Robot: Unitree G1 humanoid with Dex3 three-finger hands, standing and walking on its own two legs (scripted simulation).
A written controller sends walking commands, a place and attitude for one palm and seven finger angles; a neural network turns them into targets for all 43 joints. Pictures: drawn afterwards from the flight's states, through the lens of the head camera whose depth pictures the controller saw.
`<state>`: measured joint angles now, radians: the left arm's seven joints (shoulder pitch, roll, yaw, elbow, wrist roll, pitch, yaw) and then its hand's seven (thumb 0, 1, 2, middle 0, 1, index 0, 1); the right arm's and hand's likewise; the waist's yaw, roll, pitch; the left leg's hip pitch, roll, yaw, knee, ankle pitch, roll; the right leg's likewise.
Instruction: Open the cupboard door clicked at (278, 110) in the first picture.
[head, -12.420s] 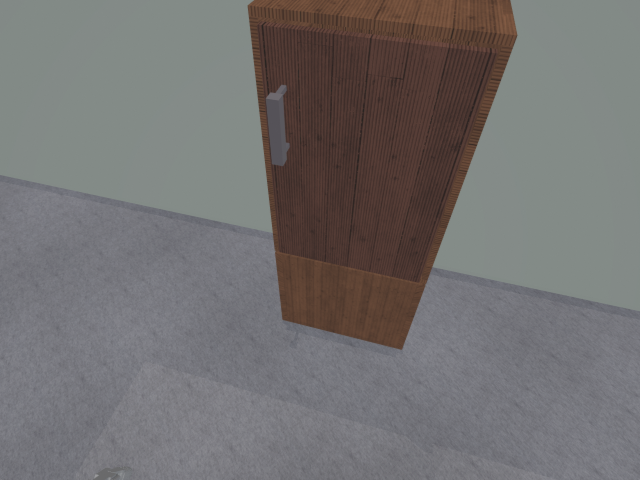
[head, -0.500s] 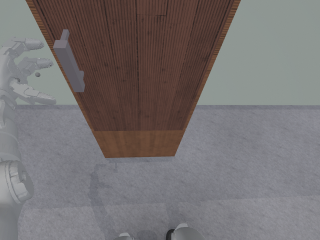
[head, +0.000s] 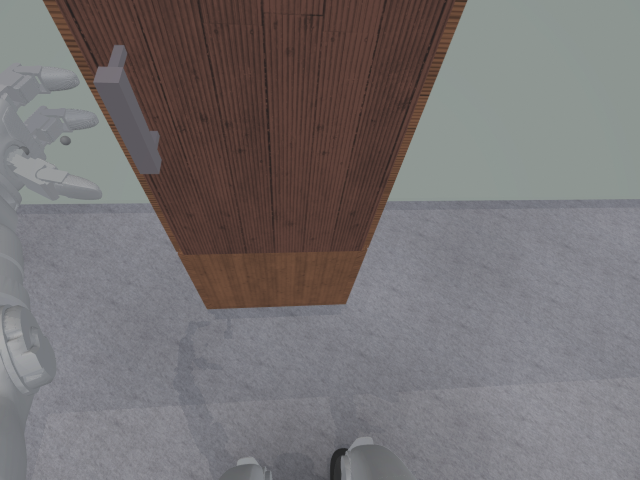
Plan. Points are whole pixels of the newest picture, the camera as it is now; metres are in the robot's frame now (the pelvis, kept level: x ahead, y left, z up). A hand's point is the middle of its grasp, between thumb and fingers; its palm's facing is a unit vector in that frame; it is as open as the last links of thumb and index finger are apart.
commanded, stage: move the hooked fingers beside the handle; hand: left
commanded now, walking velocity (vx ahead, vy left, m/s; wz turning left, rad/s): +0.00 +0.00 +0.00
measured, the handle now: (135, 114) +0.53 +0.19 +0.11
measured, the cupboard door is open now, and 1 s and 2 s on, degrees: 0 0 1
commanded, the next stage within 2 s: slide the fingers in behind the handle in 0.10 s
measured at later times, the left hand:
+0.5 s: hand (88, 135) +0.50 +0.24 +0.11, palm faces -0.01 -1.00 -0.01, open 14.1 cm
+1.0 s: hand (96, 141) +0.49 +0.23 +0.11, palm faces +0.04 -1.00 -0.02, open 14.7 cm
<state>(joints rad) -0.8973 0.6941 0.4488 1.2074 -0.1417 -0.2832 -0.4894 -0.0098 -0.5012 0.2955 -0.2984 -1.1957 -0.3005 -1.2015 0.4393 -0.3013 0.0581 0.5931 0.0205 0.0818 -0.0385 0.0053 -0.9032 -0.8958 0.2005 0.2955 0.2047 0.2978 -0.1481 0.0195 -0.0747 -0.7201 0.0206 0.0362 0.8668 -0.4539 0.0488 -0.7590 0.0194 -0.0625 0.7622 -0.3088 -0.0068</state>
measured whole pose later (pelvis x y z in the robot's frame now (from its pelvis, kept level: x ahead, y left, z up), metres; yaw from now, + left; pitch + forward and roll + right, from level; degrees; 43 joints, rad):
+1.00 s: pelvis +0.01 +0.00 +0.00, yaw +2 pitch +17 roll -3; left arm -0.87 0.52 0.31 1.11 -0.18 -0.29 -0.30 -0.01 -0.50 0.30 -0.18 -1.15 -0.16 -1.16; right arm 0.40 -0.28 0.03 0.64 0.01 0.05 -0.01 0.00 -0.90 -0.90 0.20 0.30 0.20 0.30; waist -0.10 0.03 -0.09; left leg -0.69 0.00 0.00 0.86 -0.46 0.04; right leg -0.72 0.00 -0.10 0.76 -0.34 -0.01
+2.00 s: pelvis +0.00 +0.00 +0.00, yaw +5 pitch +16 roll -3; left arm -0.90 0.43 0.18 1.13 -0.22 -0.33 -0.20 -0.01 -0.50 0.30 -0.06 -1.09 -0.02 -1.12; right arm 0.38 -0.27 0.02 0.71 0.00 -0.03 0.01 0.01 -0.90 -0.90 0.20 0.30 0.20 0.30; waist -0.07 0.04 -0.08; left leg -0.69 -0.02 -0.04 0.86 -0.45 0.04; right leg -0.70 -0.02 -0.12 0.78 -0.35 -0.01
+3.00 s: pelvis +0.01 -0.01 +0.00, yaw +3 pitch +17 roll -3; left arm -0.88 0.55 0.32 1.14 -0.18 -0.31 -0.35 -0.01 -0.50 0.30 -0.20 -1.16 -0.17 -1.18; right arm 0.39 -0.29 0.04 0.66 0.01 0.01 -0.03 0.01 -0.90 -0.90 0.20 0.30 0.20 0.30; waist -0.11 0.03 -0.08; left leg -0.71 0.00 -0.01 0.86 -0.45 0.04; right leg -0.73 0.00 -0.09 0.77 -0.33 -0.01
